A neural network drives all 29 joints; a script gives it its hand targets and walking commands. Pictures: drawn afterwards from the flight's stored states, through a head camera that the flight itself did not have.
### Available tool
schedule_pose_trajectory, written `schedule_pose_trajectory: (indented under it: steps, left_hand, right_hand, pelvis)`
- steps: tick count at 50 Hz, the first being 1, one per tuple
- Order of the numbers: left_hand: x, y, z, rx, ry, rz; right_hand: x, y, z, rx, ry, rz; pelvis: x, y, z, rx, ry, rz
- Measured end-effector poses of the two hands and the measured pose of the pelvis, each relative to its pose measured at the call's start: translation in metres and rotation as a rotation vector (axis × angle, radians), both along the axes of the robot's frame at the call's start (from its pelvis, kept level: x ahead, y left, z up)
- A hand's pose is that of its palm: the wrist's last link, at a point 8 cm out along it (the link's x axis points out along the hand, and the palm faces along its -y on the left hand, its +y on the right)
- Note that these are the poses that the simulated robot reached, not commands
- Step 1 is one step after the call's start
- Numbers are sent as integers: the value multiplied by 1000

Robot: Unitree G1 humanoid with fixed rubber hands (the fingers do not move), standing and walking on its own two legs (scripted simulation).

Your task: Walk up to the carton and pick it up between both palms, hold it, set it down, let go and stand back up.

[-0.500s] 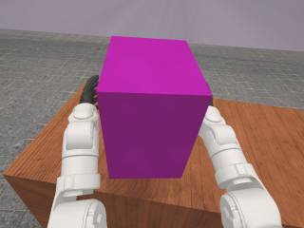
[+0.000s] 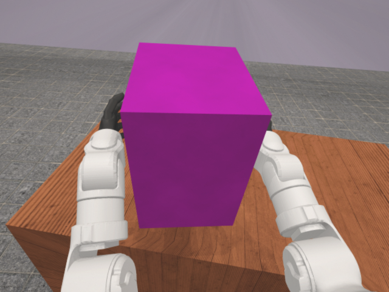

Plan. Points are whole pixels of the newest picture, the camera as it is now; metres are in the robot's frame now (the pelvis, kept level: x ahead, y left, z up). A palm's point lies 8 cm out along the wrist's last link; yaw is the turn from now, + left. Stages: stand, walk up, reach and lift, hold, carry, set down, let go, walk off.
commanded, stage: hold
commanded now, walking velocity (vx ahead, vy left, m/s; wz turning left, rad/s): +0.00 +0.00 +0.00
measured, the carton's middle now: (187, 137) +0.39 -0.01 +0.19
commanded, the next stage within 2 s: none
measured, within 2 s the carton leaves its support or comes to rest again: neither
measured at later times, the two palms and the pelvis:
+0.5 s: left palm (109, 133) +0.37 +0.14 +0.22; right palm (258, 130) +0.37 -0.15 +0.22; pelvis +0.00 +0.00 +0.00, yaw +0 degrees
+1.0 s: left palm (106, 132) +0.37 +0.15 +0.22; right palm (256, 129) +0.38 -0.14 +0.22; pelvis +0.00 +0.00 +0.00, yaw +0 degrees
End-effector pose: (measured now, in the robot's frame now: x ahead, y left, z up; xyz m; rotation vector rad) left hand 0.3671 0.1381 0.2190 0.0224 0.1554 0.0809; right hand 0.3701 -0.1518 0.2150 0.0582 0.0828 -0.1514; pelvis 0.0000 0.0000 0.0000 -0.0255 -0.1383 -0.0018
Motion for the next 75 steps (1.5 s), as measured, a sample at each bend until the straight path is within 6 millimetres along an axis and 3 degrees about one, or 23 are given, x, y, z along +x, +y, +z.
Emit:
schedule_pose_trajectory:
  steps: [75]
  left_hand:
    - [1,6,5,-4,7,9]
  right_hand:
    - [4,5,9,-8,8,8]
  pelvis:
    - [2,-2,0,1,6,10]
